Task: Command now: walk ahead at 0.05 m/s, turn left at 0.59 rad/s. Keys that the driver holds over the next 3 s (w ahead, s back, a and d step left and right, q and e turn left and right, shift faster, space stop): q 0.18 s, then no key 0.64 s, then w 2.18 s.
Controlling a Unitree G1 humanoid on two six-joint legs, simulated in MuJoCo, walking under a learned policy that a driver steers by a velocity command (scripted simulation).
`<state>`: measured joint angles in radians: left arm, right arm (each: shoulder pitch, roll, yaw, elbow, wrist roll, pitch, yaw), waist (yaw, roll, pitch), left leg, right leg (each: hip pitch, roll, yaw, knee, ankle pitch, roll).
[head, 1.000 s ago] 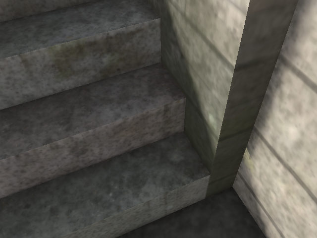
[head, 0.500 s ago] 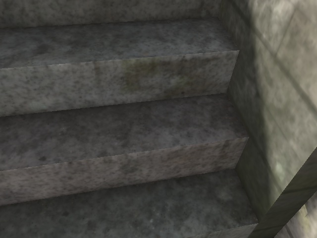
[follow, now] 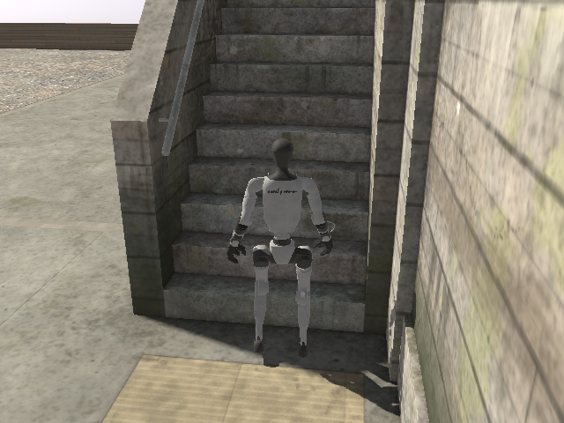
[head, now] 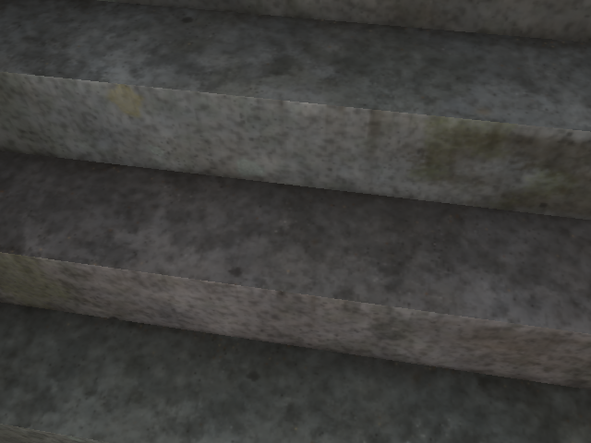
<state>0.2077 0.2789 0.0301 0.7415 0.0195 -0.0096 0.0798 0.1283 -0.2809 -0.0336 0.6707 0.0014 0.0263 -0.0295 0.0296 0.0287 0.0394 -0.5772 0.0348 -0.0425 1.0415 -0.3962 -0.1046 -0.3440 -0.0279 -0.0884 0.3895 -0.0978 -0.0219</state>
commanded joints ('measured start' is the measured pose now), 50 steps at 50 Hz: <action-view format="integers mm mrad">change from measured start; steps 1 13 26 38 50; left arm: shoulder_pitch -49 -35 -67 -31 -52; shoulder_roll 167 116 35 12 -33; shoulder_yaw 51 64 42 28 4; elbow -89 -101 -112 -77 -94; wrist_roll -10 17 -17 4 -15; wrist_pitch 1 13 -2 -62 -77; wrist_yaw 1 7 -39 -65 -54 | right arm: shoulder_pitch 65 -21 38 25 22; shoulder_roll -44 -124 -67 0 47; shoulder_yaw -6 -37 -24 -26 -24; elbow -75 -138 -109 -99 -95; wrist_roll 4 -7 -21 -21 4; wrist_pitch -2 -44 -47 -58 -91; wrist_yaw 11 11 5 17 11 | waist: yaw -35 3 -51 -31 -38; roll -184 72 107 -74 -31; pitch -210 -109 -100 -68 -46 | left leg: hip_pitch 160 299 376 344 339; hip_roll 15 177 156 -18 -49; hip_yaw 47 -210 -305 -112 -80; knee -139 -665 -691 -601 -583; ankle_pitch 65 566 326 248 80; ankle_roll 14 305 351 191 189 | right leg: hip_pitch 112 -336 -22 77 83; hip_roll -262 -10 8 -41 -3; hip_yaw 121 143 120 180 175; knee -85 919 218 35 26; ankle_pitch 276 -237 -328 -150 -245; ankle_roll -213 107 75 1 -37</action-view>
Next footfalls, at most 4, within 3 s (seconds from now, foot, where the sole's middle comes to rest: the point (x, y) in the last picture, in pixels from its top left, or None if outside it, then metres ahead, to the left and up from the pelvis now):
0.14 left None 0.04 0.16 -0.78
0.58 right None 0.04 -0.07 -0.78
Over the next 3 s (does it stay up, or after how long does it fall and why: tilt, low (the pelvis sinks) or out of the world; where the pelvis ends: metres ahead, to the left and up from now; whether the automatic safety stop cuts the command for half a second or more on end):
stays up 0.03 0.02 0.01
